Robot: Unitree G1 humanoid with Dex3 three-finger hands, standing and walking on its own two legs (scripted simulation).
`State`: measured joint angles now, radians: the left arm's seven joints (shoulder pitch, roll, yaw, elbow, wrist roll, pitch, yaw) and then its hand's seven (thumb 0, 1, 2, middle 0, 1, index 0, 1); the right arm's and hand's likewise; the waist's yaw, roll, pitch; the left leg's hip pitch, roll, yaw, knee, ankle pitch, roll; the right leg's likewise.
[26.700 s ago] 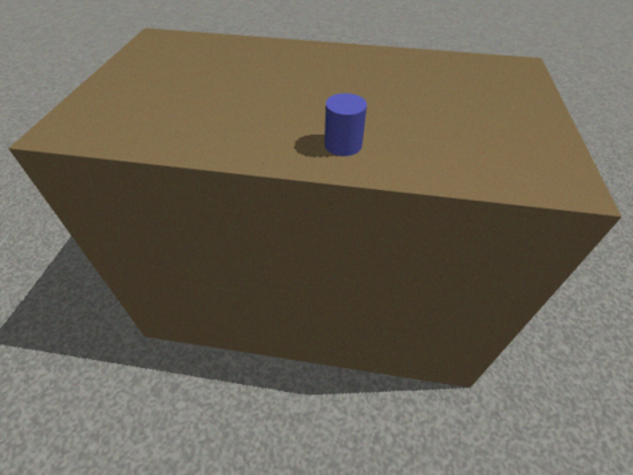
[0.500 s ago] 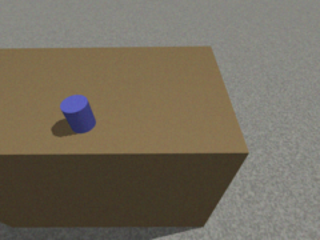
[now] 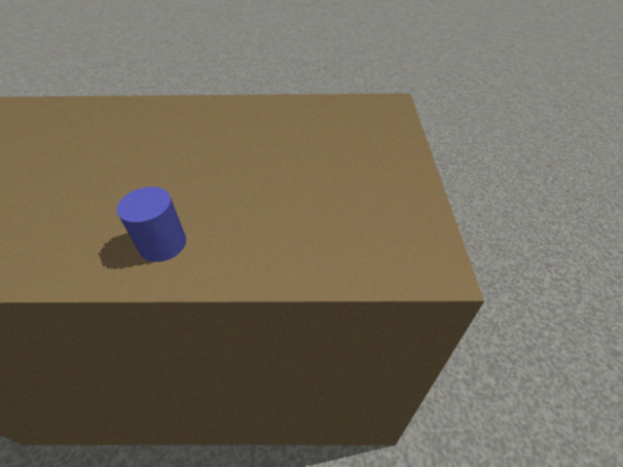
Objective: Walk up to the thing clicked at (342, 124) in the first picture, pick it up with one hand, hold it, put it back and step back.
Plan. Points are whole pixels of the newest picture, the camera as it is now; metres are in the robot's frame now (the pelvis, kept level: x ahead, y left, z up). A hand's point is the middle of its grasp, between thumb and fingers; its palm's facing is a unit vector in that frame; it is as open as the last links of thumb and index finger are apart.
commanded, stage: stand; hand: left
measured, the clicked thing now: (153, 225) +0.46 +0.24 +0.06
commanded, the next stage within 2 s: none
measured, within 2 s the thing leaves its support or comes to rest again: neither
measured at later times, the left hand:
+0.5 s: hand out of the picture +0.06 +0.26 -0.16, palm faces -0.02 -0.93 -0.36, open 7.4 cm
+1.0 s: hand out of the picture +0.07 +0.26 -0.15, palm faces -0.02 -0.94 -0.35, open 7.4 cm
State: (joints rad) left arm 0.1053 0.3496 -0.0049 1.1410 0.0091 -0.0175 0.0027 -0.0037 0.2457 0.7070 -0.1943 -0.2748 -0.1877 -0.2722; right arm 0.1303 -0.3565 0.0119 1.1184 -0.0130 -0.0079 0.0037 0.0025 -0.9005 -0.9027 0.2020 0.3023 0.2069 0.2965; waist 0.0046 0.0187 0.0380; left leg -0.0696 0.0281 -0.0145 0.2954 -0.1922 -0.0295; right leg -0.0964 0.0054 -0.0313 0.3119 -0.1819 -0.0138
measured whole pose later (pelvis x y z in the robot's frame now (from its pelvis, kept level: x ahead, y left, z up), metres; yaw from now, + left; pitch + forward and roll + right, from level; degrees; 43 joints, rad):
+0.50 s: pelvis -0.01 +0.00 +0.00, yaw +0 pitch -2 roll +0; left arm 0.12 0.35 0.00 1.14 0.01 -0.02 0.00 0.00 0.90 0.89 -0.21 -0.30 -0.20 -0.30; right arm 0.15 -0.35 0.01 1.12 -0.01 0.00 0.01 0.00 -0.90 -0.90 0.20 0.30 0.21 0.30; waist 0.00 0.01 0.04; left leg -0.08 0.03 -0.01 0.30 -0.19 -0.03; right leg -0.10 0.01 -0.03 0.31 -0.17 -0.01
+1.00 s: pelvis +0.00 +0.01 +0.00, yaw +0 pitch -2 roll +0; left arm 0.12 0.35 0.00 1.13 0.01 -0.02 0.00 0.00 0.90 0.89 -0.21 -0.30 -0.20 -0.30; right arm 0.13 -0.35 0.01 1.12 -0.01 -0.01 0.01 0.00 -0.90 -0.90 0.20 0.30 0.21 0.30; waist 0.00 0.01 0.04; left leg -0.08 0.02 -0.01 0.30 -0.19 -0.02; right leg -0.10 0.00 -0.02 0.31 -0.17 0.00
